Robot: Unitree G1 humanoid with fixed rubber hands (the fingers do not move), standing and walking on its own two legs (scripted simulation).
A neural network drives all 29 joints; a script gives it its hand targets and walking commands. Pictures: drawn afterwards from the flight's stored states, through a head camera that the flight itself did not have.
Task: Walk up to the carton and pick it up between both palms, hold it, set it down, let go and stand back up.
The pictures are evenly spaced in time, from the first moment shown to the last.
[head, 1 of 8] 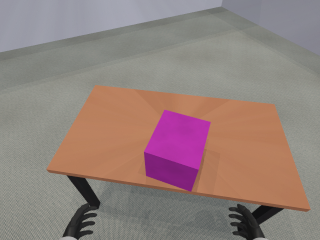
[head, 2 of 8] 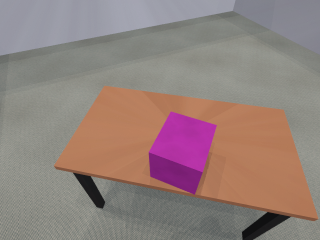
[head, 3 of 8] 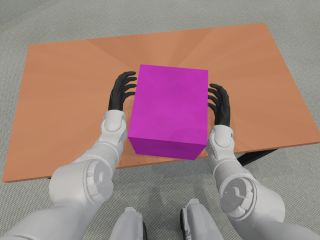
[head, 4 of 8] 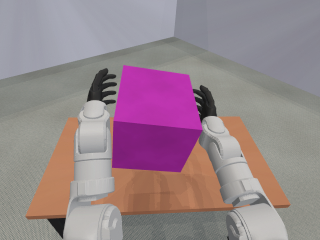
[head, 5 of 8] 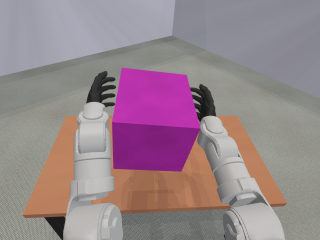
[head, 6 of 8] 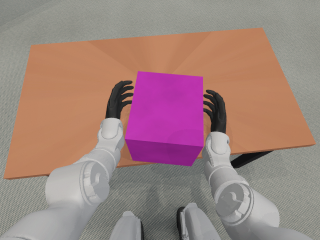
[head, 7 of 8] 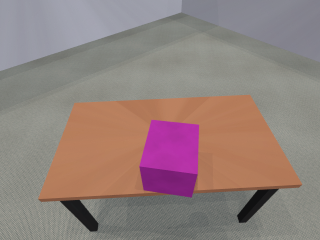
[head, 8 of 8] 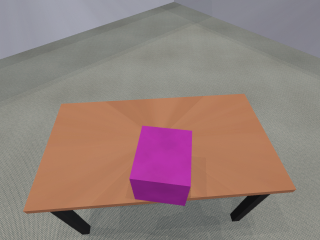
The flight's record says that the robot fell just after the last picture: no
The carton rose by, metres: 0.30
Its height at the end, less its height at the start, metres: +0.00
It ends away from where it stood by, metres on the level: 0.02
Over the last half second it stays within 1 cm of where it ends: yes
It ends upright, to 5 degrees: yes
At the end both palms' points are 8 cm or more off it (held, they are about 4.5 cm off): yes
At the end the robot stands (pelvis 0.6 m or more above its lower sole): yes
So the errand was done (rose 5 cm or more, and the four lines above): yes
